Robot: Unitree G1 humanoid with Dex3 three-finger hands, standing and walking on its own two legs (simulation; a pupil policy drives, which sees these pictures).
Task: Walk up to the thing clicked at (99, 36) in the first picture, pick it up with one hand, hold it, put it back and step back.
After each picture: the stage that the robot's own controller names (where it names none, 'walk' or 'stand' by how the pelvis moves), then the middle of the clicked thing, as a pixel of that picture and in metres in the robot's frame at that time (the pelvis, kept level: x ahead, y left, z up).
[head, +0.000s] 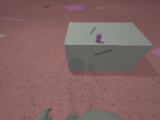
stand; (98, 38) +0.99 -0.07 -0.11
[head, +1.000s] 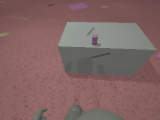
walk; (94, 40) +0.89 +0.02 -0.09
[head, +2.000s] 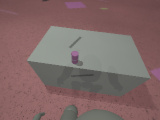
walk; (74, 57) +0.54 +0.18 -0.08
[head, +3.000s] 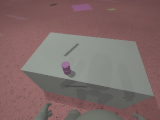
stand; (66, 68) +0.43 +0.24 -0.10
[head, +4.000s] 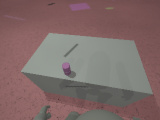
stand; (66, 69) +0.43 +0.23 -0.11
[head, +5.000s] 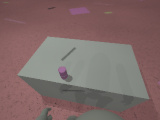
stand; (63, 73) +0.41 +0.26 -0.12
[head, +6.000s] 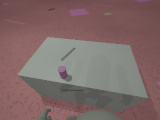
stand; (63, 72) +0.41 +0.26 -0.12
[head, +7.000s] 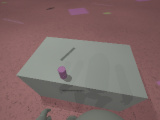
stand; (62, 72) +0.41 +0.26 -0.12
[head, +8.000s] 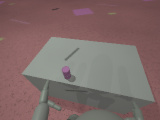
rise first; (66, 72) +0.41 +0.24 -0.11
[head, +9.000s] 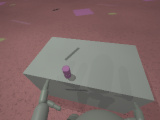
go down; (66, 72) +0.42 +0.25 -0.11
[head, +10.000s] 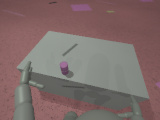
go down; (64, 68) +0.44 +0.23 -0.10
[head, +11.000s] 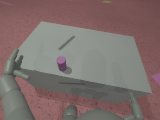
go down; (61, 64) +0.43 +0.23 -0.05
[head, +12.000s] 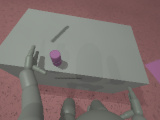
close in; (56, 58) +0.43 +0.23 -0.03
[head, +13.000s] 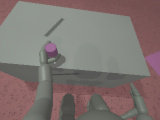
close; (52, 52) +0.46 +0.23 +0.01
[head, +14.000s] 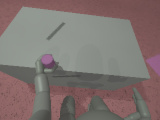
lift; (49, 63) +0.39 +0.25 +0.00
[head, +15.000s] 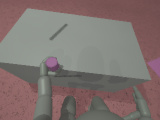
lift; (53, 66) +0.37 +0.23 +0.00
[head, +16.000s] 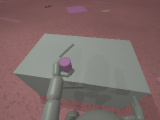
hold; (66, 67) +0.33 +0.17 +0.10
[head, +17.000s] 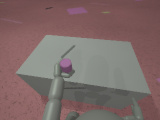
hold; (67, 68) +0.33 +0.17 +0.09
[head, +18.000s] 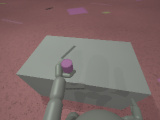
hold; (68, 68) +0.34 +0.16 +0.08
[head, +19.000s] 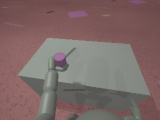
crouch; (61, 62) +0.36 +0.21 +0.12
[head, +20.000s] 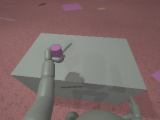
lower; (57, 53) +0.43 +0.23 +0.11
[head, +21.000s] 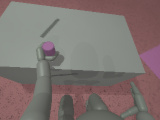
lower; (50, 51) +0.47 +0.22 +0.01
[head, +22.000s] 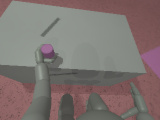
lower; (49, 53) +0.45 +0.23 +0.01
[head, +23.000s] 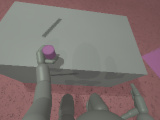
lower; (50, 54) +0.45 +0.23 +0.01
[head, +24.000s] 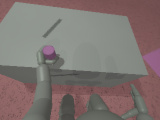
lower; (50, 55) +0.44 +0.23 +0.00
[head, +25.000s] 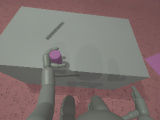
open; (56, 59) +0.42 +0.20 +0.00
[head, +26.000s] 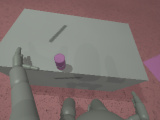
sink last; (60, 62) +0.41 +0.19 -0.02
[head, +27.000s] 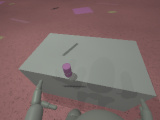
stand; (67, 70) +0.41 +0.22 -0.06
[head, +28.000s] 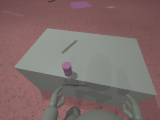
stand; (67, 69) +0.40 +0.21 -0.05
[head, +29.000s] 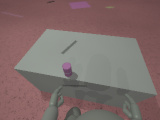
stand; (67, 69) +0.40 +0.20 -0.05
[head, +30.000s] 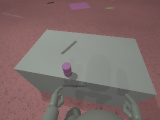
stand; (67, 70) +0.40 +0.21 -0.05
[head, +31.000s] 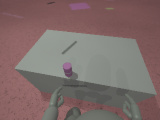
stand; (67, 69) +0.40 +0.20 -0.05
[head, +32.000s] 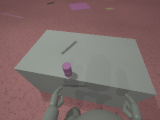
stand; (67, 69) +0.40 +0.20 -0.05
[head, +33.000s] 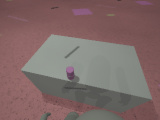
stand; (70, 73) +0.40 +0.19 -0.10
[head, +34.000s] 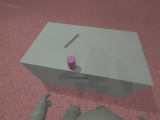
walk; (71, 63) +0.45 +0.17 -0.09
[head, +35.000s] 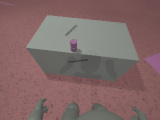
walk; (73, 45) +0.65 +0.20 -0.10
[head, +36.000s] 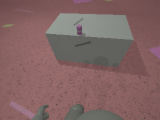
stand; (79, 30) +1.01 +0.24 -0.09
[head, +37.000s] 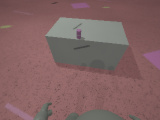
stand; (78, 34) +1.03 +0.22 -0.11
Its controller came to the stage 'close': yes
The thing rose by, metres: 0.21
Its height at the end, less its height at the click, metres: +0.00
